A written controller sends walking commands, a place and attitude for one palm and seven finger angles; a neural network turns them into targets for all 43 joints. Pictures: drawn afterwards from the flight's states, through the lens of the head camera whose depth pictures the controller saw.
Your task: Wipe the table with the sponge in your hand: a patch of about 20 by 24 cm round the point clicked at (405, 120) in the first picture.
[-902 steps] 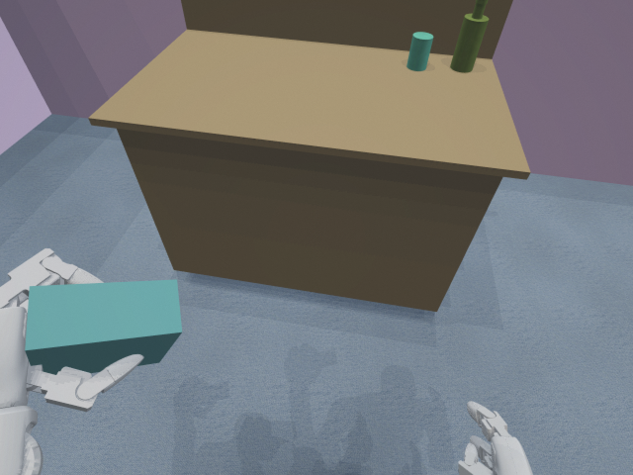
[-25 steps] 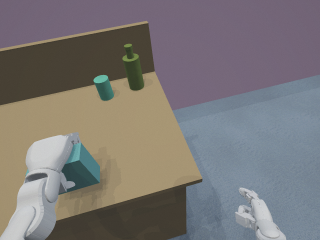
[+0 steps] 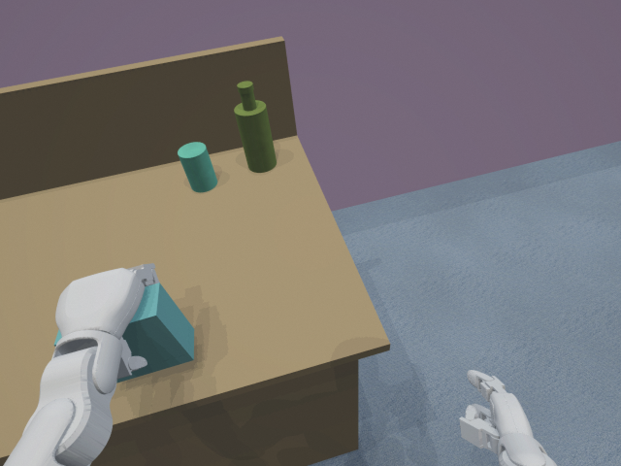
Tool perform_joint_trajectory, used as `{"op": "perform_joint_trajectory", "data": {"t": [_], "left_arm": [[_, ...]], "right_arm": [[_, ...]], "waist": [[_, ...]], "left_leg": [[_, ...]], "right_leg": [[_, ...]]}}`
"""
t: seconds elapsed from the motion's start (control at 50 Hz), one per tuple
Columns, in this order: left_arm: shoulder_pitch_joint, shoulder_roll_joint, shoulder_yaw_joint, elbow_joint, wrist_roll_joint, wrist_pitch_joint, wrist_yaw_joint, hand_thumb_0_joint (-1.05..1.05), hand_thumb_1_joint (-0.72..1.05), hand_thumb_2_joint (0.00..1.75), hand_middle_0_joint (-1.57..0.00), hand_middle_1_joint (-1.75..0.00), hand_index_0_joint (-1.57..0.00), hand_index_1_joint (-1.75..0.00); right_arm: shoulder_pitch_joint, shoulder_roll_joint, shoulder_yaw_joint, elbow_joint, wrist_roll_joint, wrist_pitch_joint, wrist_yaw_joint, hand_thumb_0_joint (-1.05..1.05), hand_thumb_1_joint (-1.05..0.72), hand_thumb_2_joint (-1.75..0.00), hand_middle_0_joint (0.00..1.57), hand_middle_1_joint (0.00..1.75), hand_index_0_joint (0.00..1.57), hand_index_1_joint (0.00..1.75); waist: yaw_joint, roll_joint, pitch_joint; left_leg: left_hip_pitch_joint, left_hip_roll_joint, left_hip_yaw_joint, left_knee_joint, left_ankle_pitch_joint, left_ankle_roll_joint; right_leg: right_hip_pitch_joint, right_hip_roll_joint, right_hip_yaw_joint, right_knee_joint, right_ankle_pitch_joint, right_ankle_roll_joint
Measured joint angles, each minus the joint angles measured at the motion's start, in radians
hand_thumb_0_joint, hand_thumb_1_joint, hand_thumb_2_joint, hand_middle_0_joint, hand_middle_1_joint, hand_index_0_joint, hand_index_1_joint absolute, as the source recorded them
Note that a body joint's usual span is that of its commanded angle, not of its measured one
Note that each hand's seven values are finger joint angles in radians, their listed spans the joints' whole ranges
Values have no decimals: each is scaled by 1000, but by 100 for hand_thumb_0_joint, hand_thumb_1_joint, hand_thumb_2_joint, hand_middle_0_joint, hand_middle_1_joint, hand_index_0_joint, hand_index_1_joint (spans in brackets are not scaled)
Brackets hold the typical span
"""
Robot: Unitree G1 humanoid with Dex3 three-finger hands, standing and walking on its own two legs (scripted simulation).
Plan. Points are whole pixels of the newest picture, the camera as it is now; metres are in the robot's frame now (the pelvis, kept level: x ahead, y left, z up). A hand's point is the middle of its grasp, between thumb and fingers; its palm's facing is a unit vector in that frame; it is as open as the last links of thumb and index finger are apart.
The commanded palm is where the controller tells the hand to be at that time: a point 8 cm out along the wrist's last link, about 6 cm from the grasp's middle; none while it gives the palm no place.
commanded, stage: lower the sponge onto the table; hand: left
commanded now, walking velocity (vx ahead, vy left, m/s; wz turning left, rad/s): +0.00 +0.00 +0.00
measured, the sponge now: (139, 342) +0.24 +0.28 +0.04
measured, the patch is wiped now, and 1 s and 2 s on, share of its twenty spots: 0.00 0.00 0.30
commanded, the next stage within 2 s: wipe forward along the first lane in 0.94 s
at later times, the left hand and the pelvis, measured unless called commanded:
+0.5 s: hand (131, 339) +0.23 +0.27 +0.06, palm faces -0.02 -0.09 -1.00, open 9.6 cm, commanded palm +0.21 +0.28 +0.13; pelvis +0.00 +0.00 +0.00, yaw +0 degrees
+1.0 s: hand (130, 347) +0.23 +0.28 +0.04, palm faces -0.05 -0.07 -1.00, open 9.6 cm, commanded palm +0.22 +0.28 +0.10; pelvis +0.00 +0.01 +0.00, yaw +0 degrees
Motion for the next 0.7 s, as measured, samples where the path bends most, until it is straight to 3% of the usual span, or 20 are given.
{"op": "perform_joint_trajectory", "data": {"t": [0.34,0.6,0.7], "left_arm": [[45,-22,-8,10,13,-49,43,0,-44,102,-79,-137,-78,-137],[32,-33,-18,64,19,-11,64,0,-44,102,-79,-137,-78,-137],[21,-31,-17,89,27,-31,54,0,-44,102,-79,-137,-78,-137]], "right_arm": [[17,-4,-23,4,-3,-14,-3,1,-91,-90,20,30,20,30],[2,12,-6,8,2,2,1,1,-91,-90,20,30,20,30],[6,6,-12,8,0,-6,-4,1,-91,-90,20,30,20,30]], "waist": [[9,-2,-9],[4,-10,-13],[5,-11,-10]], "left_leg": [[-22,-3,-2,25,-13,4],[-23,-3,-2,26,-11,4],[-31,-2,-7,33,-12,5]], "right_leg": [[-17,-2,-2,16,-9,4],[-18,-2,-1,19,-8,4],[-22,-1,-6,18,-7,4]]}}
